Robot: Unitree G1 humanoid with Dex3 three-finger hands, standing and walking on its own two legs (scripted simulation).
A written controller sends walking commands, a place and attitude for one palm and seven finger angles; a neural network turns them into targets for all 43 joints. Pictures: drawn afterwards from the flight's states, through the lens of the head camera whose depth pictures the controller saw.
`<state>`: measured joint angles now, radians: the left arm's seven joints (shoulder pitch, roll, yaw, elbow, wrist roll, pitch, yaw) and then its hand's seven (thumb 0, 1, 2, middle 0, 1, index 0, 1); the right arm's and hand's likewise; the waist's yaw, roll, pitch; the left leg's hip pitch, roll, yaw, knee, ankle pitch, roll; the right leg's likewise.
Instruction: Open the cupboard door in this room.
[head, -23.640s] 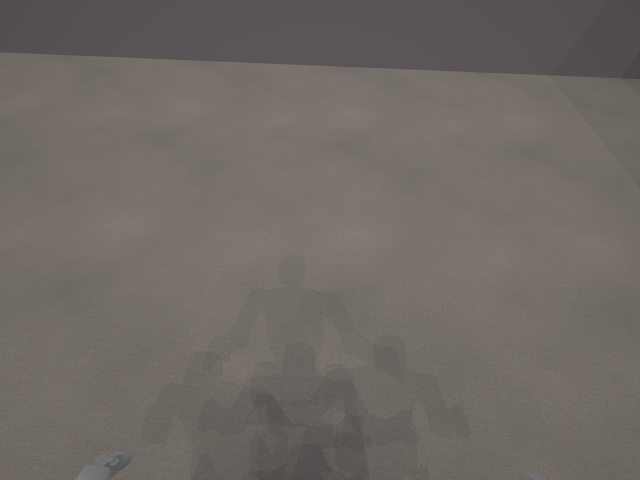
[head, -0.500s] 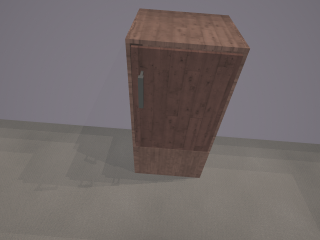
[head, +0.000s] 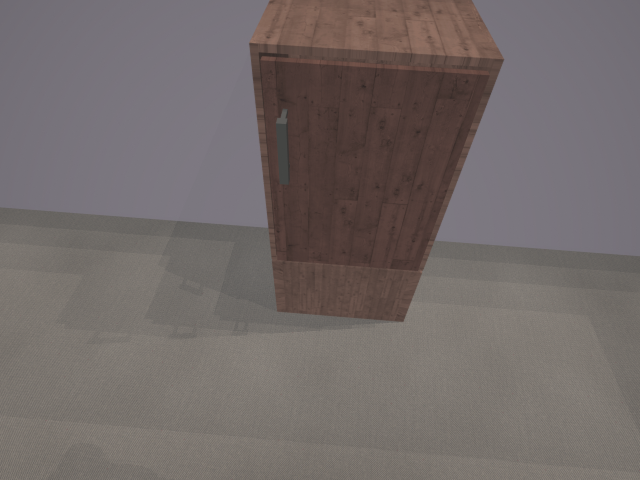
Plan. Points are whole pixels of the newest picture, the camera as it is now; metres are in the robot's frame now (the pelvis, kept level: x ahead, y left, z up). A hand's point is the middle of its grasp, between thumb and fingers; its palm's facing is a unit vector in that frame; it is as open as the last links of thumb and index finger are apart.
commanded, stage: come to a stop and stand still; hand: left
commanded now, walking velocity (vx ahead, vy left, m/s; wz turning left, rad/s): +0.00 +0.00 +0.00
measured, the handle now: (284, 147) +0.73 +0.14 -0.01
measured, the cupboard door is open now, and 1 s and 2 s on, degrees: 0 0 0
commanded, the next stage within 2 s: look again from close up in 0.44 s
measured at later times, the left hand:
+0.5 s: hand out of the picture -0.05 +0.17 -0.17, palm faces +0.04 -0.98 -0.17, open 7.4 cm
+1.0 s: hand out of the picture -0.04 +0.16 -0.17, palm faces +0.04 -0.99 -0.15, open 7.4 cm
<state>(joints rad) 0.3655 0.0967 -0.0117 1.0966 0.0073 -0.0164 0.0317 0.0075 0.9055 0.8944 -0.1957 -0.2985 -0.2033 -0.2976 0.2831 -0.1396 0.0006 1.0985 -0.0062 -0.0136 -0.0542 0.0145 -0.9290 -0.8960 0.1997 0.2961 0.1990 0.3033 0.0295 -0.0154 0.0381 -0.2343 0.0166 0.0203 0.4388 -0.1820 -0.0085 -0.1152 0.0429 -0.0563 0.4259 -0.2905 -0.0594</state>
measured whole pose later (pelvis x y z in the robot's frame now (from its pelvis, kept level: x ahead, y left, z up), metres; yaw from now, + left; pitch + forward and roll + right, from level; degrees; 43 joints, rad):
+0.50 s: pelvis -0.02 +0.01 +0.00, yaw +0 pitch -2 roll +0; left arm 0.36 0.13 -0.01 1.09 0.01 -0.01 0.03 0.01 0.91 0.89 -0.19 -0.30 -0.20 -0.30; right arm 0.34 -0.12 0.02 1.12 -0.01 0.00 -0.03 0.01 -0.91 -0.90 0.20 0.30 0.20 0.30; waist 0.00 0.01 0.02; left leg -0.24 0.01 0.03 0.40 -0.13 0.01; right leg -0.14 0.03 -0.05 0.42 -0.25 -0.05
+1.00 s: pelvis -0.01 +0.02 +0.00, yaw -1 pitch -1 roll +0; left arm 0.37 0.10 -0.02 1.11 0.01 -0.02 0.04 0.01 0.91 0.89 -0.20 -0.30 -0.20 -0.30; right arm 0.32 -0.12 0.02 1.12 -0.01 -0.02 -0.04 0.01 -0.92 -0.90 0.20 0.30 0.20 0.30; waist 0.01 0.00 0.01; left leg -0.23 0.00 0.04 0.40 -0.15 0.01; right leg -0.14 0.02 -0.04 0.43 -0.27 -0.04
